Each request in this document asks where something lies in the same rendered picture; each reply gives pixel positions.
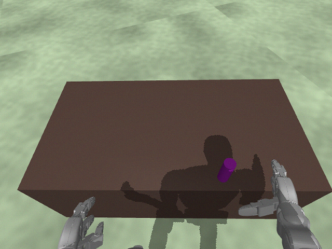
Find left robot hand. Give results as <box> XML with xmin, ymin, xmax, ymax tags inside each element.
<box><xmin>58</xmin><ymin>197</ymin><xmax>104</xmax><ymax>249</ymax></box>

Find can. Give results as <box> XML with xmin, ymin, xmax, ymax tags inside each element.
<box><xmin>217</xmin><ymin>158</ymin><xmax>237</xmax><ymax>183</ymax></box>

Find right robot arm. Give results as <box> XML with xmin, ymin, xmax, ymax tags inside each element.
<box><xmin>276</xmin><ymin>202</ymin><xmax>322</xmax><ymax>249</ymax></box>

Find right robot hand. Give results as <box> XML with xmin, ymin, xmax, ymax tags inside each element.
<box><xmin>238</xmin><ymin>159</ymin><xmax>298</xmax><ymax>217</ymax></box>

